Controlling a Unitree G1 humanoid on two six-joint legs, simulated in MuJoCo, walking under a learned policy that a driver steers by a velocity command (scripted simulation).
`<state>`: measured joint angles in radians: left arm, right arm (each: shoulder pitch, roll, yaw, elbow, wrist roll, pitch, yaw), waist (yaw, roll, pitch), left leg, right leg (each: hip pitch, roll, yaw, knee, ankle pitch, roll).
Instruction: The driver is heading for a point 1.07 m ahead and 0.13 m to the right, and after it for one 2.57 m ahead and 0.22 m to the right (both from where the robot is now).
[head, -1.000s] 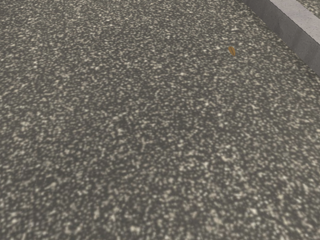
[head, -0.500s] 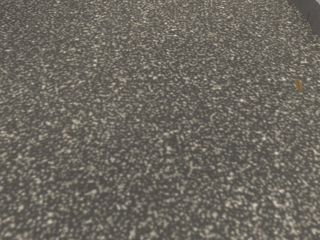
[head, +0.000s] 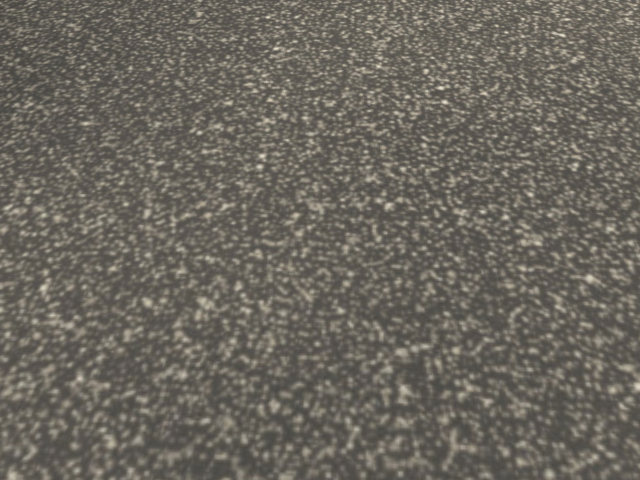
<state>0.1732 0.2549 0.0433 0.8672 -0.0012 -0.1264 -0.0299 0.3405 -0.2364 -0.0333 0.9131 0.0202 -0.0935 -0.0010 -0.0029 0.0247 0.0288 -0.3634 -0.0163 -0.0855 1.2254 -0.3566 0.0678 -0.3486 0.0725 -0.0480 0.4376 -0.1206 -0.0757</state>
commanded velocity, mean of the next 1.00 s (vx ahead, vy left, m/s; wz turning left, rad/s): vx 0.50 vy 0.00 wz -0.21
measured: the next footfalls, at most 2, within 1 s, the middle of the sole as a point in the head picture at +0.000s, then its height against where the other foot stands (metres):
left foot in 0.40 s outside the picture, level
right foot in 0.98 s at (380, 389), level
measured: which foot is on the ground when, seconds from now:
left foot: up 0.00-0.38, down 0.40-0.98, up 1.00-1.00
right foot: down 0.00-0.42, up 0.44-0.96, down 0.98-1.00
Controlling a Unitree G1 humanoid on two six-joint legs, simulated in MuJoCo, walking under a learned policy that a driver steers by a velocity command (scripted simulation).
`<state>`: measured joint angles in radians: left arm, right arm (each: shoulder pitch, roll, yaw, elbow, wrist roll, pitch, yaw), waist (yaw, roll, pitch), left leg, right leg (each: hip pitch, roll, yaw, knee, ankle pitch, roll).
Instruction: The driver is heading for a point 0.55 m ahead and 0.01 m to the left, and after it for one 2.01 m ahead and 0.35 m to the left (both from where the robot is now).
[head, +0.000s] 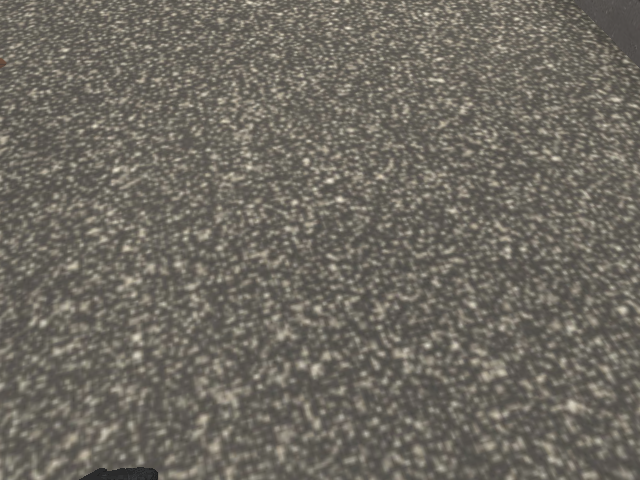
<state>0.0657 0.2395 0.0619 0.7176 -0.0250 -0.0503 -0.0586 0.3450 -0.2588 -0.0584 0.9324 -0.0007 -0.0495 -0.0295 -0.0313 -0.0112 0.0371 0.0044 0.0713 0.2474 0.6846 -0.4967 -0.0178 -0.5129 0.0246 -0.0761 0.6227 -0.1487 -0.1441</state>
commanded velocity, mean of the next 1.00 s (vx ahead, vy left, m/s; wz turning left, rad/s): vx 0.36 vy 0.00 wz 0.00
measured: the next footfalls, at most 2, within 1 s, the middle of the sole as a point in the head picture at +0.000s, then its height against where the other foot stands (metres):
left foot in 0.48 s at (279, 469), level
right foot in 0.96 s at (384, 414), level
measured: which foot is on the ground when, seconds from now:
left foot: up 0.00-0.46, down 0.48-0.96, up 0.98-1.00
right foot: down 0.00-0.50, up 0.52-0.94, down 0.96-1.00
